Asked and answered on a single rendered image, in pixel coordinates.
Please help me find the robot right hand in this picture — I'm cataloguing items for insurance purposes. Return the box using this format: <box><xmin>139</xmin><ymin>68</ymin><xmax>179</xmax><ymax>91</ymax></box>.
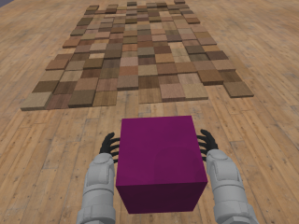
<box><xmin>196</xmin><ymin>129</ymin><xmax>219</xmax><ymax>161</ymax></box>

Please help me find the carton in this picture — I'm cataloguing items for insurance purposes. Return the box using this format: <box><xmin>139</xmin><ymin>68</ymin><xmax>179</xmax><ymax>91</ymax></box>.
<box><xmin>115</xmin><ymin>115</ymin><xmax>208</xmax><ymax>215</ymax></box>

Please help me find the robot left hand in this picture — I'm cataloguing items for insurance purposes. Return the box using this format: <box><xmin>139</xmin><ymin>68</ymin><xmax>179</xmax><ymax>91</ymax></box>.
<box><xmin>99</xmin><ymin>132</ymin><xmax>121</xmax><ymax>163</ymax></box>

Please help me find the right robot forearm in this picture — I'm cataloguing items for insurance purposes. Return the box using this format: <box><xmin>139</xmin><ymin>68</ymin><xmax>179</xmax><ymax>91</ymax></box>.
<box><xmin>206</xmin><ymin>148</ymin><xmax>260</xmax><ymax>224</ymax></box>

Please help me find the left robot forearm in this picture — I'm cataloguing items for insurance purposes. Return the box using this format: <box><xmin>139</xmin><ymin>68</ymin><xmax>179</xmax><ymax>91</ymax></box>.
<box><xmin>76</xmin><ymin>153</ymin><xmax>116</xmax><ymax>224</ymax></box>

